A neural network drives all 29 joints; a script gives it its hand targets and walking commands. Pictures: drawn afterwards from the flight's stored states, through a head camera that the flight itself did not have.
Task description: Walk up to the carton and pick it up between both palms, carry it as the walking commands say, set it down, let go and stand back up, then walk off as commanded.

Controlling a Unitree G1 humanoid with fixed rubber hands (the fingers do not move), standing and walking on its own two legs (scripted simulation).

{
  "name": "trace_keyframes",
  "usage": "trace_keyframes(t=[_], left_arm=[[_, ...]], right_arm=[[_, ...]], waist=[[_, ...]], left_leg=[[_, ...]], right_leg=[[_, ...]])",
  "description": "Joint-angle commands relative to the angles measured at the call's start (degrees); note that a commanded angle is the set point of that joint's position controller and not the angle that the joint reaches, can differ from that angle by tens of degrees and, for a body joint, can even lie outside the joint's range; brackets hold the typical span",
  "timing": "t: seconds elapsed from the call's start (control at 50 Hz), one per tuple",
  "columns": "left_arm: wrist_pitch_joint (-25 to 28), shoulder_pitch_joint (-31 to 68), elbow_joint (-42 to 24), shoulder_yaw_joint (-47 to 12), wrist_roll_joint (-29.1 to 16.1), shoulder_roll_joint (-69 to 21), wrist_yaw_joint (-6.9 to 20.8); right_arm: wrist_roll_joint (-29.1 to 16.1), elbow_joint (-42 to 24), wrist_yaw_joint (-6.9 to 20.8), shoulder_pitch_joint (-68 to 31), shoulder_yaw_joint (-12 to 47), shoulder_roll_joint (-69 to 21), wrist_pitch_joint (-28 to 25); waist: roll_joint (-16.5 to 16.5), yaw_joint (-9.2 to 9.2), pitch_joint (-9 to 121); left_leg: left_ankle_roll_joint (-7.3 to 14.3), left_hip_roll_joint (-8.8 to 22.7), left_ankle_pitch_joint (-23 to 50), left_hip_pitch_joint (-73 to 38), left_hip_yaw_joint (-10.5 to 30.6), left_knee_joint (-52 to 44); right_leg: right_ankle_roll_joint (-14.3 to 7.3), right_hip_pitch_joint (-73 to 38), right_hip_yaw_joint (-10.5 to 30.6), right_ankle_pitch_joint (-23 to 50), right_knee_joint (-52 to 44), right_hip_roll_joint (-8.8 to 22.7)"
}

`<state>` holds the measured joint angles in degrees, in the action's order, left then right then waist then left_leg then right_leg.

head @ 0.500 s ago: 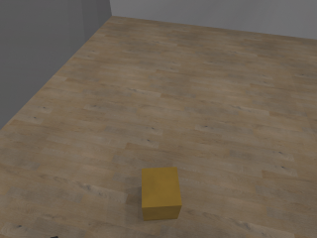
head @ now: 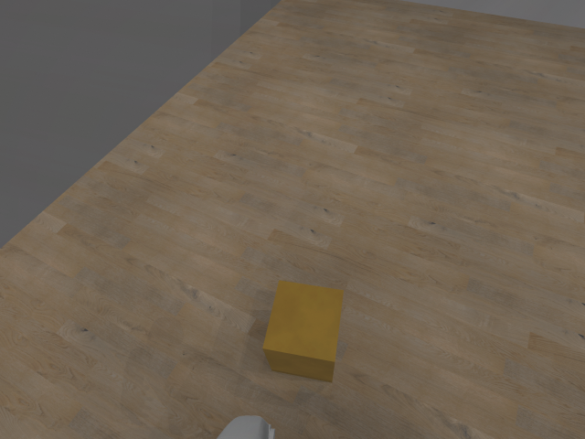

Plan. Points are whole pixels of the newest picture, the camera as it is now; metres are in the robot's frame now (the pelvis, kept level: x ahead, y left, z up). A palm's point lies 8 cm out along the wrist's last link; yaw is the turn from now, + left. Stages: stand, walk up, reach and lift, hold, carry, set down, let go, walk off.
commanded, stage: stand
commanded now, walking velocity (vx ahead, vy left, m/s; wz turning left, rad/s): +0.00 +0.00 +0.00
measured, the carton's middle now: (306, 332) +0.47 +0.02 -0.65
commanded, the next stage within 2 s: none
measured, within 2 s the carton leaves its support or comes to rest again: neither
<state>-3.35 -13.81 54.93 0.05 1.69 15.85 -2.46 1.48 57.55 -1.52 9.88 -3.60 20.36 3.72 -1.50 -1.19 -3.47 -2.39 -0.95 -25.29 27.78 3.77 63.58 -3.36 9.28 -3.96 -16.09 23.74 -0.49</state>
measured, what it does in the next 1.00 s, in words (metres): steps on the spot: left foot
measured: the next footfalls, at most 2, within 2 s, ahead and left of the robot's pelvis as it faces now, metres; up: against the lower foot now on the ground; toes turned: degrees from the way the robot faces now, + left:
left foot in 0.36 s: +0.02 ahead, +0.09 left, +0.00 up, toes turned +5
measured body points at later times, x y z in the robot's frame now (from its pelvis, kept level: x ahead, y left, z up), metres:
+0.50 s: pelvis +0.01 -0.03 +0.00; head +0.01 -0.02 +0.45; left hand -0.03 +0.21 -0.16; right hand +0.11 -0.26 -0.15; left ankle -0.02 +0.08 -0.74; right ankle -0.04 -0.08 -0.74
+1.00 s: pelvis +0.00 -0.01 +0.00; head +0.01 -0.01 +0.45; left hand -0.03 +0.21 -0.16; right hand -0.01 -0.22 -0.16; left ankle -0.02 +0.08 -0.74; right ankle -0.04 -0.08 -0.74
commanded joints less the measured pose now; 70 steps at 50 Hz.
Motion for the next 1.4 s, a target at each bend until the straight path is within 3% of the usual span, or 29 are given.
trace_keyframes(t=[0.0,0.04,0.08,0.14,0.18,0.22,0.24,0.3,0.32,0.34,0.38,0.4,0.42,0.5,0.54,0.56,0.64,0.7,0.72,0.76,0.8,0.82,0.84,0.92,1.04,1.1,1.18,1.22,1.38], left_arm=[[2.06,-1.2,-1.62,1.43,-0.49,8.04,-0.88],[2.43,-5.34,-0.08,1.38,-0.41,7.11,-1.3],[2.56,-5.43,0.32,1.25,-0.43,6.66,-1.11],[2.47,-5.74,1.45,1.01,-0.33,6.0,-1.14],[2.36,-6.75,2.78,0.77,0.02,5.46,-1.44],[2.6,-7.16,3.58,0.45,0.22,4.2,-1.06],[2.66,-5.42,3.11,0.37,0.03,4.08,-1.24],[2.58,-5.72,4.43,0.01,-0.26,3.62,-1.35],[2.7,-5.82,4.84,-0.01,-0.42,3.9,-1.16],[2.78,-5.16,5.23,-0.06,-0.45,4.4,-1.06],[3.35,-4.95,4.95,0.06,-0.37,3.99,-0.48],[3.24,-6.61,5.99,-0.26,-0.27,2.41,-0.46],[3.12,-6.12,6.63,-0.49,-0.28,2.59,-0.37],[3.11,-3.82,7.54,-0.11,-0.04,2.6,-0.2],[3.28,-6.48,9.0,-0.55,-0.39,0.31,-0.22],[3.35,-5.78,9.47,-0.57,-0.15,0.62,-0.08],[3.25,-5.08,10.12,-0.45,-0.69,0.94,0.09],[3.29,-4.18,11.06,-1.05,-0.72,-1.16,-0.26],[3.23,-5.09,11.43,-1.11,-0.89,-1.42,-0.32],[3.52,-4.94,11.75,-1.09,-1.1,-1.34,-0.1],[3.68,-4.39,12.03,-1.01,-1.13,-0.84,0.05],[3.64,-3.67,12.02,-0.66,-1.18,0.52,-0.07],[3.78,-3.35,11.91,-0.69,-0.82,-0.15,-0.36],[3.84,-4.34,13.1,-0.81,-0.9,-0.94,-0.29],[4.0,-6.41,15.02,-0.92,-1.27,-2.41,-0.47],[4.43,-5.86,14.71,-1.07,-1.19,-3.11,-0.49],[4.45,-7.23,15.37,-0.65,-1.36,-1.83,-0.67],[4.3,-6.54,15.32,-0.87,-1.43,-3.49,-0.72],[4.53,-7.24,16.16,-1.28,-1.56,-4.43,-0.75]], right_arm=[[0.14,-2.31,0.68,1.93,-0.19,2.23,-0.64],[-0.25,-2.95,0.94,-0.25,0.37,0.3,-0.72],[-0.59,-3.62,0.91,-1.75,0.52,0.9,-0.48],[-0.7,-3.6,0.31,-2.77,1.21,-0.66,-0.09],[-0.96,-3.71,-0.03,-2.61,1.65,-1.78,-0.18],[-1.06,-2.79,-0.31,-2.63,1.14,-0.68,-0.36],[-1.07,-2.63,-0.53,-1.72,1.55,-2.02,-0.53],[-1.03,-1.8,-0.82,-2.24,1.86,-2.99,-1.01],[-0.93,-1.96,-0.84,-3.1,2.06,-3.5,-1.2],[-0.62,-1.22,-0.89,-0.87,1.97,-3.1,-1.79],[-0.47,0.87,-1.15,2.25,1.75,-0.77,-2.33],[-0.9,1.41,-1.2,0.73,1.49,-0.18,-2.14],[-1.22,1.03,-1.17,-1.02,2.2,-3.08,-2.11],[-1.47,2.06,-1.26,1.13,3.45,-5.7,-3.06],[-1.46,2.92,-1.23,1.09,3.32,-4.86,-3.36],[-1.33,3.14,-1.21,2.29,2.9,-3.22,-3.52],[-1.58,4.54,-1.17,2.88,3.78,-5.18,-3.84],[-1.26,5.54,-1.34,5.89,3.71,-4.85,-4.0],[-1.24,5.85,-1.21,6.03,3.81,-5.82,-4.12],[-1.44,6.66,-0.97,7.24,4.13,-6.1,-4.07],[-1.05,6.92,-1.02,8.09,4.46,-6.85,-4.24],[-0.92,7.26,-1.13,7.64,4.51,-7.12,-4.34],[-1.09,7.21,-1.34,8.18,4.63,-7.29,-4.45],[-0.89,7.82,-1.31,9.32,4.39,-6.32,-4.47],[-1.09,8.39,-1.51,10.82,4.92,-8.12,-4.89],[-1.07,8.64,-1.47,11.39,4.9,-8.88,-4.9],[-1.18,8.74,-1.49,11.01,4.9,-9.01,-4.95],[-1.09,8.53,-1.57,10.41,4.64,-8.4,-4.86],[-1.45,8.62,-1.64,10.58,4.92,-8.2,-4.94]], waist=[[7.58,-1.26,2.96],[6.04,0.74,4.32],[6.7,1.57,5.28],[6.83,1.87,1.73],[9.63,2.06,2.51],[7.03,2.25,4.69],[8.01,1.43,5.04],[6.59,1.55,3.2],[5.56,1.52,3.12],[4.34,0.0,4.11],[-1.78,0.93,3.71],[-2.78,2.28,2.31],[-1.32,2.12,-0.84],[-0.35,1.31,-0.62],[0.3,3.05,-0.81],[1.03,2.01,0.73],[-0.02,2.76,-0.77],[1.67,1.85,-2.1],[2.78,2.68,-1.25],[0.86,2.61,-1.73],[-0.08,2.19,0.05],[0.18,2.8,-0.19],[1.66,1.93,-0.12],[-0.57,2.05,-0.67],[2.23,2.24,-1.19],[0.0,1.89,0.69],[1.8,2.52,-0.04],[1.18,2.14,-1.18],[1.65,1.96,0.01]], left_leg=[[0.52,1.11,3.0,2.9,-0.35,1.42],[0.13,1.12,3.58,4.79,-0.53,-3.04],[-0.34,0.76,1.63,1.54,-0.81,-8.65],[0.45,0.95,0.5,-2.51,-2.53,-16.62],[1.2,0.83,1.29,-4.67,-3.42,-21.22],[2.02,0.49,1.98,-7.79,-4.21,-23.01],[2.5,1.2,2.29,-8.73,-3.85,-25.64],[3.63,2.59,8.04,-12.63,-2.92,-32.03],[3.98,3.01,12.9,-15.15,-2.87,-36.7],[4.2,4.8,21.84,-22.06,-1.63,-39.95],[6.32,9.03,32.93,-28.35,2.22,-38.51],[7.6,9.47,31.2,-24.88,2.71,-38.75],[6.61,8.85,27.62,-21.34,2.14,-40.04],[5.34,7.38,23.36,-18.19,0.72,-43.12],[5.41,7.38,23.17,-18.83,0.64,-43.99],[5.2,7.21,23.06,-19.34,0.57,-44.31],[5.13,7.27,22.0,-17.89,1.37,-45.59],[5.15,7.21,20.54,-16.74,1.85,-46.67],[5.02,7.09,20.48,-17.19,1.4,-46.72],[4.97,6.63,20.25,-16.97,1.34,-46.35],[5.06,6.81,21.26,-17.4,1.45,-45.91],[4.81,6.86,21.59,-17.7,1.08,-46.74],[4.78,6.87,22.7,-18.04,1.09,-45.93],[4.97,6.93,23.04,-17.58,1.46,-46.49],[4.81,6.52,24.11,-17.37,1.27,-45.54],[5.19,6.55,24.43,-18.96,1.17,-45.38],[5.08,6.49,26.55,-18.91,0.67,-45.17],[5.22,6.35,23.35,-18.05,1.11,-45.71],[5.24,6.53,25.9,-19.2,1.24,-45.0]], right_leg=[[-3.24,-8.12,9.16,37.54,-4.79,13.88],[-2.54,-15.32,9.38,44.35,-3.11,14.03],[-4.44,-16.72,9.65,44.36,-3.61,15.08],[-4.06,-13.07,7.41,48.38,-3.15,14.71],[-3.2,-14.4,7.21,52.93,-1.74,14.34],[-2.9,-14.63,7.74,53.73,-1.82,14.4],[-3.49,-14.86,7.75,52.45,-1.57,14.46],[-1.57,-11.63,8.74,49.04,-2.81,15.58],[-0.17,-10.11,7.81,46.17,-2.76,14.71],[0.78,-5.36,6.7,42.5,-2.5,13.98],[1.85,1.02,5.79,24.06,-4.27,10.34],[2.55,-0.13,5.63,15.84,-7.11,8.39],[2.36,-1.32,5.22,12.98,-9.29,7.82],[-0.1,-7.16,4.94,16.14,-9.45,7.85],[-0.06,-6.72,4.75,14.6,-9.23,8.12],[-0.23,-7.53,4.42,12.53,-9.02,7.44],[-0.39,-6.45,4.87,10.2,-10.31,7.55],[-0.63,-6.82,4.91,8.74,-10.02,7.47],[-0.63,-6.6,4.79,7.77,-9.57,7.19],[-0.66,-5.67,5.27,6.66,-10.07,7.44],[-0.81,-7.16,5.62,9.18,-9.73,7.63],[-0.75,-6.25,5.34,8.3,-9.64,7.89],[-0.56,-6.12,4.92,9.66,-9.48,7.36],[-0.55,-6.08,5.46,9.81,-9.44,7.68],[-0.41,-5.97,5.22,13.31,-8.93,7.72],[-0.59,-6.46,5.66,13.99,-8.55,7.68],[-0.21,-6.3,4.99,16.79,-7.79,7.76],[-0.31,-5.05,5.61,13.82,-8.83,7.69],[0.08,-4.97,5.44,15.51,-7.92,7.47]])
